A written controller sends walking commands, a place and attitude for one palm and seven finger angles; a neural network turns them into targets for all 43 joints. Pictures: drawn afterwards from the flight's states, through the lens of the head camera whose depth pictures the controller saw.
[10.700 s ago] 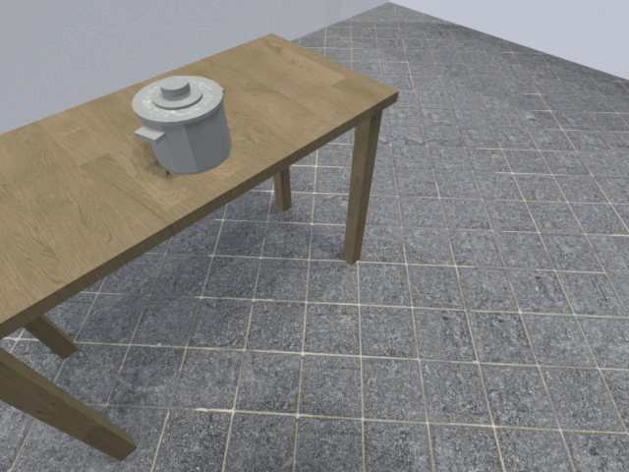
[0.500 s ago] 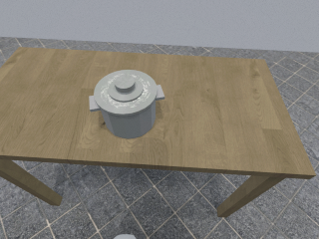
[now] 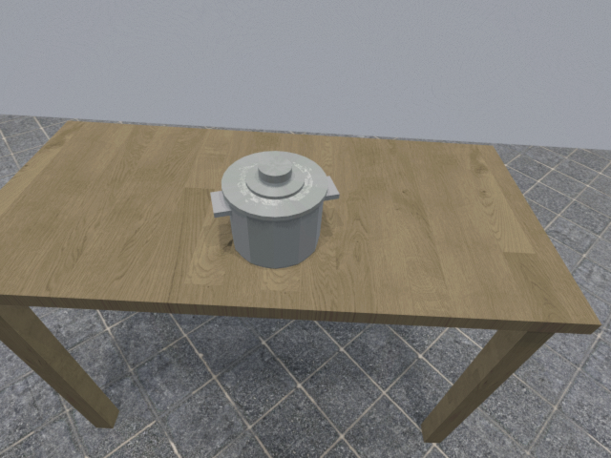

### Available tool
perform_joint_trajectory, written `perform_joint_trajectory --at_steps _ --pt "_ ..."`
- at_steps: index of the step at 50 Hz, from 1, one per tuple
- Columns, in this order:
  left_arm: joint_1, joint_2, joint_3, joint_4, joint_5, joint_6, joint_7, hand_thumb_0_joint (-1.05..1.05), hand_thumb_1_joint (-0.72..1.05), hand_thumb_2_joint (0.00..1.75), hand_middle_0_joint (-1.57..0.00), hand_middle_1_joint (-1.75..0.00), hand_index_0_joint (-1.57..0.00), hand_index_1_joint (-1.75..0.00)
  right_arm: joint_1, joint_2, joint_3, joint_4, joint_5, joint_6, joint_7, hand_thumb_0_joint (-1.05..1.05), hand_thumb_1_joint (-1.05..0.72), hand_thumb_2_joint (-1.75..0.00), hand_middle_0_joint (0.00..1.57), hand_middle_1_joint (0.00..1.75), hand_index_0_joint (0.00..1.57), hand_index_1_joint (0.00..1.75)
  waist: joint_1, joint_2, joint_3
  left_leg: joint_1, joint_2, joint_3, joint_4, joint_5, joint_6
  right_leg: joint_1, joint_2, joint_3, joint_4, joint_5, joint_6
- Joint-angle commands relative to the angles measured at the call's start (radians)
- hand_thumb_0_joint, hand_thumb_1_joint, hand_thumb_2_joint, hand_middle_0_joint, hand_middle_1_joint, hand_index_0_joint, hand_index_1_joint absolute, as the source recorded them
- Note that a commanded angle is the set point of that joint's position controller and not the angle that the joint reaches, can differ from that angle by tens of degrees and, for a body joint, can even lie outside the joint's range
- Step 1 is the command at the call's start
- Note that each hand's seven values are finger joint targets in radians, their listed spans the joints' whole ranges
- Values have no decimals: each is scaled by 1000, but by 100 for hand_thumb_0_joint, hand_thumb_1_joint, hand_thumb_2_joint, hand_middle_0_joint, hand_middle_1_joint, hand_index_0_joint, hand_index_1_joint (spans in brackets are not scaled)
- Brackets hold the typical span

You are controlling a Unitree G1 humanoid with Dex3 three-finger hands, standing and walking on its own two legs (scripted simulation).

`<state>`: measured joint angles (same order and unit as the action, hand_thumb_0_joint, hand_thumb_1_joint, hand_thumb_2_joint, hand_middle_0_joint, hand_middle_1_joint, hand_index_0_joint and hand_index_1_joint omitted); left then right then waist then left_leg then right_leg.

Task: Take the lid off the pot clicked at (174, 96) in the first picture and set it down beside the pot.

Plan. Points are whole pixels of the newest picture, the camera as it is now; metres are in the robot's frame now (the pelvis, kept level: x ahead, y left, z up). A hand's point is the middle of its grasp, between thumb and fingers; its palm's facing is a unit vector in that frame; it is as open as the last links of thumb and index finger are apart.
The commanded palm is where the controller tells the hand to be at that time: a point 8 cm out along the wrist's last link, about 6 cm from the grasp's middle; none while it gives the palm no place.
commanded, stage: come to a stop and stand still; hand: left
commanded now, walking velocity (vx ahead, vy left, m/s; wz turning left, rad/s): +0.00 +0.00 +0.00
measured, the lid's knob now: (275, 169) +0.50 +0.08 +0.13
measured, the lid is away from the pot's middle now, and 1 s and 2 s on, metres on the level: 0.00 0.00 0.00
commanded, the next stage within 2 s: look again from close up in 1.84 s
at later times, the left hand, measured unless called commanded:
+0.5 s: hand out of the picture -0.19 +0.22 -0.18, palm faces +0.17 -0.97 -0.17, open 7.4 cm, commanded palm none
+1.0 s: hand out of the picture -0.08 +0.31 -0.16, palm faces -0.04 -0.98 -0.17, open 7.4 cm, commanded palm none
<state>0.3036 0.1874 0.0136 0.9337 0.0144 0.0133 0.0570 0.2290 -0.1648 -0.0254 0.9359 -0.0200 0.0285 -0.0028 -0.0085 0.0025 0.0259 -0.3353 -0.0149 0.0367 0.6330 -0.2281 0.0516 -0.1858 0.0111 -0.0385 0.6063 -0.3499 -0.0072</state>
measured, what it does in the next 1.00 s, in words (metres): walks backwards: left foot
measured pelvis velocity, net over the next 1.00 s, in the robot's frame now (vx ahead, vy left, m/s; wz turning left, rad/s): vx -0.17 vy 0.13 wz -0.02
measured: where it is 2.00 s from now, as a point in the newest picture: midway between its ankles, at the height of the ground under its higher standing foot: outside the picture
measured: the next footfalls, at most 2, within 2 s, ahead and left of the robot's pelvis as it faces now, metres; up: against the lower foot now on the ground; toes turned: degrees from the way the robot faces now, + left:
left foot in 0.58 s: -0.07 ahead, +0.15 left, +0.00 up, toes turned +3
right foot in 1.18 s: -0.20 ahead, +0.02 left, +0.00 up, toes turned -3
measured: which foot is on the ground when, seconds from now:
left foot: down 0.00-0.44, up 0.46-0.56, down 0.58-1.00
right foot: down 0.00-0.60, up 0.62-1.00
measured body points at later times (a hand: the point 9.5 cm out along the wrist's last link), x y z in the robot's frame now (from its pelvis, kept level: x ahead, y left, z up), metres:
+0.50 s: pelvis -0.08 +0.06 +0.00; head -0.10 +0.10 +0.45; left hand -0.20 +0.28 -0.17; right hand +0.01 -0.18 -0.12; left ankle -0.01 +0.10 -0.68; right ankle -0.01 -0.11 -0.72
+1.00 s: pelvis -0.17 +0.13 +0.02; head -0.17 +0.17 +0.47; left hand -0.08 +0.36 -0.14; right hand -0.22 -0.08 -0.12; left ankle -0.11 +0.14 -0.72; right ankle -0.24 -0.02 -0.68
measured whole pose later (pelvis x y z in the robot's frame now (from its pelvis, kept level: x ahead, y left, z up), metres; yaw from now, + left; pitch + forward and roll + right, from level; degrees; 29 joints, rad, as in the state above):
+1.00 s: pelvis -0.17 +0.13 +0.02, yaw -1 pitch +1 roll -3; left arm 0.24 0.23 0.04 0.92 0.02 0.05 0.02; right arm 0.42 -0.09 -0.03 1.02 -0.03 -0.02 -0.02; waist -0.07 -0.04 -0.05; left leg -0.30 -0.08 0.09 0.35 -0.11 0.14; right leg -0.29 0.03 0.02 0.77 -0.46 -0.02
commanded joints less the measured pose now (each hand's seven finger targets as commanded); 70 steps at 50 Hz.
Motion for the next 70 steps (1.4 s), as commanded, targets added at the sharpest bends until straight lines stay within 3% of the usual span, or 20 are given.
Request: perform_joint_trajectory --at_steps 1,10,19,20,22,24,25,28,29,31,33,36,42,48,57,59,61,62,65,70 --pt "19 119 22 -88 9 2 1 0 90 90 -20 -30 -20 -30 10 -130 -20 -69 -9 -17 -4 0 -90 -90 20 30 20 30 10 93 190 -144 125 -253 -297 -378 17 -199 -41 72 -123 -197 -52" --pt "209 88 22 -9 12 12 -16 0 90 90 -20 -30 -20 -30 -11 -151 -31 -62 2 -21 -8 0 -90 -90 20 30 20 30 64 94 -75 -77 158 -307 -457 -436 38 8 22 -18 12 -86 -40" --pt "349 62 27 69 22 24 -13 0 90 90 -20 -30 -20 -30 -28 -139 -51 -34 13 10 -9 0 -90 -90 20 30 20 30 72 -6 43 -161 61 -149 -349 -503 -38 -1 -7 17 -149 -106 -61" --pt "339 83 31 60 27 23 -13 0 90 90 -20 -30 -20 -30 -5 -114 -50 -40 13 16 -10 0 -90 -90 20 30 20 30 58 -94 49 -119 9 -105 -231 -467 -53 -85 -49 82 -221 -176 -90" --pt "122 145 47 -18 29 9 -5 0 90 90 -20 -30 -20 -30 80 -77 -71 -38 8 42 -14 0 -90 -90 20 30 20 30 -40 -301 59 148 -93 -6 490 -200 -91 -585 -331 441 -508 -442 -235" --pt "-209 163 57 -132 28 -14 19 0 90 90 -20 -30 -20 -30 237 -109 -84 -3 2 45 -13 0 -90 -90 20 30 20 30 -185 -229 13 213 10 -149 790 -175 -61 -706 -299 356 -372 -118 -220" --pt "-240 169 57 -157 33 -21 18 0 90 90 -20 -30 -20 -30 312 -77 -75 -6 10 34 -11 0 -90 -90 20 30 20 30 -208 -153 -22 250 22 -142 725 -228 -49 -709 -290 299 -324 -85 -201" --pt "14 114 35 -71 30 0 12 0 90 90 -20 -30 -20 -30 227 0 -27 4 18 -22 -2 0 -90 -90 20 30 20 30 -54 -10 111 113 20 -46 -199 -130 -45 -466 -116 188 55 -210 -66" --pt "79 64 26 -60 21 2 19 0 90 90 -20 -30 -20 -30 212 -11 -18 7 16 -37 -13 0 -90 -90 20 30 20 30 -26 139 120 60 40 -41 -350 54 -54 -372 -27 132 278 -148 -50" --pt "166 30 28 -64 1 7 12 0 90 90 -20 -30 -20 -30 163 -67 -23 -31 3 -39 -33 0 -90 -90 20 30 20 30 36 191 33 -25 215 -194 -302 341 29 -310 32 93 591 -177 -4" --pt "68 91 33 -28 10 40 21 0 90 90 -20 -30 -20 -30 28 -57 -2 -41 0 -52 -50 0 -90 -90 20 30 20 30 70 316 79 -157 269 -466 -379 -37 26 -358 -33 218 576 -54 19" --pt "16 85 28 -30 12 32 -6 0 90 90 -20 -30 -20 -30 15 -66 -9 -41 -3 -57 -39 0 -90 -90 20 30 20 30 76 -22 167 -228 248 -436 -430 -317 119 -311 -36 173 517 -31 -3" --pt "-21 88 31 -60 17 18 -20 0 90 90 -20 -30 -20 -30 208 -85 -38 35 -4 -63 -37 0 -90 -90 20 30 20 30 -4 4 57 47 250 -460 -499 -493 91 -378 -1 115 397 -72 -18" --pt "-39 70 28 -75 12 23 -40 0 90 90 -20 -30 -20 -30 296 -97 -45 66 -10 -57 -35 0 -90 -90 20 30 20 30 -51 34 -16 221 220 -391 -529 -354 52 -258 15 54 88 -142 -22" --pt "179 62 41 36 -7 45 -36 0 90 90 -20 -30 -20 -30 207 -130 -56 88 0 -16 -34 0 -90 -90 20 30 20 30 16 100 13 25 115 -213 -513 -366 -91 133 86 -39 -274 -25 -63" --pt "219 67 39 51 -1 41 -22 0 90 90 -20 -30 -20 -30 193 -100 -46 88 5 -7 -33 0 -90 -90 20 30 20 30 21 10 30 -70 56 -128 -356 -346 -92 210 11 14 -333 -5 -101" --pt "133 108 39 11 20 31 -6 0 90 90 -20 -30 -20 -30 206 -36 -39 70 7 4 -35 0 -90 -90 20 30 20 30 -17 -227 89 -112 -89 44 173 -274 -74 3 -236 290 -479 -202 -223" --pt "14 105 39 -25 15 6 3 0 90 90 -20 -30 -20 -30 193 -74 -51 68 1 4 -26 0 -90 -90 20 30 20 30 -36 -223 131 -148 -31 -5 415 -274 -54 -127 -322 389 -538 -265 -262" --pt "-38 105 41 -52 12 -39 5 0 90 90 -20 -30 -20 -30 208 -69 -52 44 8 1 -4 0 -90 -90 20 30 20 30 -79 -78 114 -182 25 -70 518 -176 -42 -137 -278 311 -462 -119 -246" --pt "72 115 44 -5 23 -42 -11 0 90 90 -20 -30 -20 -30 158 -4 -31 41 11 -42 -8 0 -90 -90 20 30 20 30 -13 -59 144 2 20 12 -11 -187 -37 -140 -224 240 -306 -84 -188"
